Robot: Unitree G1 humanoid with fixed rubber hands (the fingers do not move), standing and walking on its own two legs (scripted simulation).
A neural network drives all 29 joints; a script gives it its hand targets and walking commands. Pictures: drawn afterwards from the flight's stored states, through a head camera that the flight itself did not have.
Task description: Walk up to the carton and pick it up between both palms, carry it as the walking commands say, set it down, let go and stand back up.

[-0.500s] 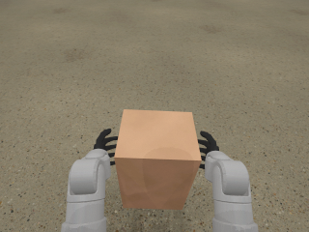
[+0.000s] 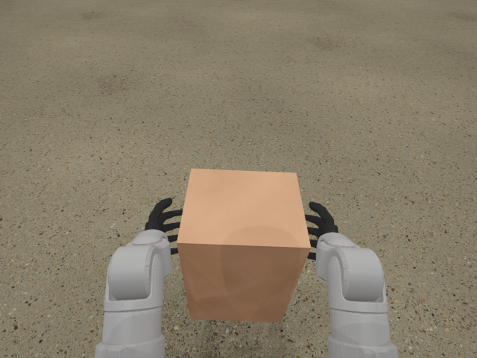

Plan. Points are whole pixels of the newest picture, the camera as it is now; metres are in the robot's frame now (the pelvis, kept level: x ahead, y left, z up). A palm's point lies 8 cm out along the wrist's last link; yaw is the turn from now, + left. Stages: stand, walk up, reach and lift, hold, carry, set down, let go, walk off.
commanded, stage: carry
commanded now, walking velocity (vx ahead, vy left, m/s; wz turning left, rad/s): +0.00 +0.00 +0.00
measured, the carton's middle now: (239, 251) +0.31 +0.00 +0.01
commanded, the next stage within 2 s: hold in 1.44 s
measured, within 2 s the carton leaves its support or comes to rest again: neither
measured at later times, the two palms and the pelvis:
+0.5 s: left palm (161, 243) +0.29 +0.13 +0.08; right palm (326, 245) +0.29 -0.14 +0.07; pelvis +0.00 -0.01 +0.00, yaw +0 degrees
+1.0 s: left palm (165, 249) +0.29 +0.13 +0.05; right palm (324, 251) +0.29 -0.14 +0.05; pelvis +0.00 -0.01 +0.00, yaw +0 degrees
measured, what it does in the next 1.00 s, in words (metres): stands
